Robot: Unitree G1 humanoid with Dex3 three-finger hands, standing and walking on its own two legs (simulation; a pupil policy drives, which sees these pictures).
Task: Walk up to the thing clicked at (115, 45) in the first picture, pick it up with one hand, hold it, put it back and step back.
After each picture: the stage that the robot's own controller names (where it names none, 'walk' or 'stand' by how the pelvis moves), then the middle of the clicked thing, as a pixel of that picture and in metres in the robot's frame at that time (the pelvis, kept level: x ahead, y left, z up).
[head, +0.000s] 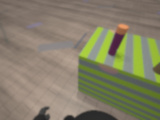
stand; (116, 41) +0.62 -0.18 +0.14
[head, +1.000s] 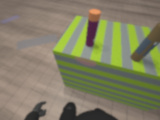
sink last; (91, 30) +0.60 +0.05 +0.17
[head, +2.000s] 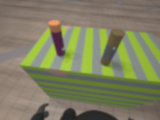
stand; (58, 40) +0.50 +0.26 +0.16
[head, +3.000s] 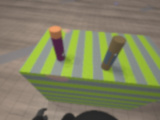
stand; (58, 46) +0.47 +0.25 +0.14
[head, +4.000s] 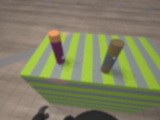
stand; (57, 49) +0.46 +0.25 +0.14
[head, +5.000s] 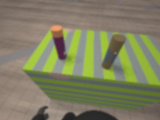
stand; (59, 44) +0.49 +0.24 +0.14
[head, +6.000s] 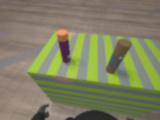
stand; (64, 48) +0.47 +0.21 +0.14
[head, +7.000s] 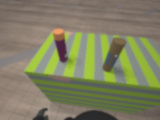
stand; (61, 47) +0.48 +0.23 +0.14
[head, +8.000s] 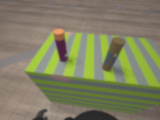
stand; (61, 47) +0.49 +0.24 +0.14
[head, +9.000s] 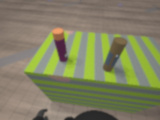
stand; (61, 47) +0.48 +0.24 +0.14
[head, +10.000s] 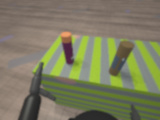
rise first; (68, 49) +0.47 +0.21 +0.14
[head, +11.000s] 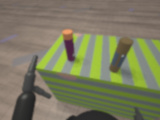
go down; (69, 47) +0.50 +0.21 +0.14
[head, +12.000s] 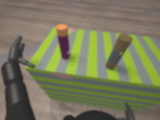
go down; (64, 44) +0.50 +0.20 +0.15
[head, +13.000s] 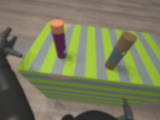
go down; (59, 42) +0.48 +0.20 +0.16
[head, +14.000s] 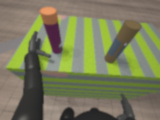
close in; (53, 34) +0.49 +0.21 +0.19
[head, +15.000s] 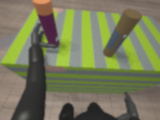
close; (49, 27) +0.51 +0.21 +0.21
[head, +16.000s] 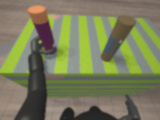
lift; (45, 35) +0.48 +0.23 +0.20
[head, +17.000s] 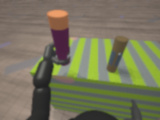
lift; (61, 43) +0.31 +0.15 +0.33
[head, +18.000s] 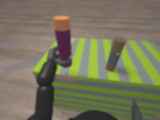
hold; (64, 45) +0.33 +0.15 +0.30
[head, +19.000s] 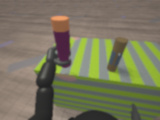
hold; (63, 45) +0.32 +0.16 +0.30
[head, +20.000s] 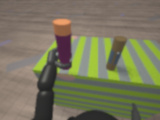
crouch; (64, 48) +0.32 +0.15 +0.29
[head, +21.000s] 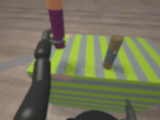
crouch; (57, 26) +0.45 +0.19 +0.34
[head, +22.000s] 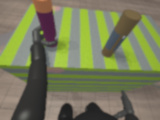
lower; (48, 26) +0.52 +0.21 +0.20
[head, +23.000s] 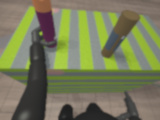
lower; (47, 26) +0.52 +0.21 +0.21
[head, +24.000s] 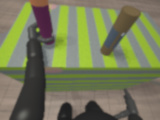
lower; (44, 21) +0.54 +0.22 +0.21
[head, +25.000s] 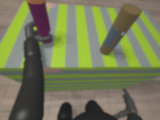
lower; (41, 20) +0.54 +0.22 +0.21
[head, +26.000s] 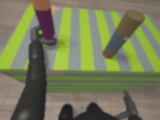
open; (46, 24) +0.52 +0.22 +0.21
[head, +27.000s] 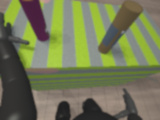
rise; (35, 17) +0.54 +0.23 +0.21
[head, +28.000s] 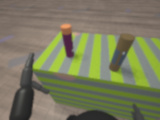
sink last; (68, 42) +0.52 +0.22 +0.18
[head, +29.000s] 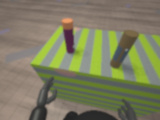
stand; (69, 38) +0.54 +0.21 +0.18
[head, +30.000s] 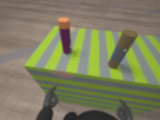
stand; (65, 38) +0.53 +0.21 +0.19
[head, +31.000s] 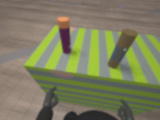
stand; (65, 37) +0.53 +0.21 +0.19
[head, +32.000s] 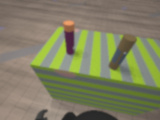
stand; (69, 39) +0.54 +0.20 +0.16
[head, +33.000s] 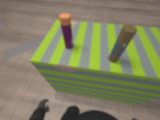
walk; (67, 33) +0.57 +0.20 +0.15
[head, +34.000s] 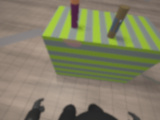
walk; (74, 13) +0.82 +0.21 +0.15
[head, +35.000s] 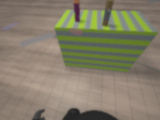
stand; (76, 10) +1.14 +0.27 +0.16
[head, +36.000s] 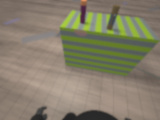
stand; (83, 12) +1.15 +0.19 +0.14
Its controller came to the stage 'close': yes
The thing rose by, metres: 0.19
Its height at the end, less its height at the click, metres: +0.00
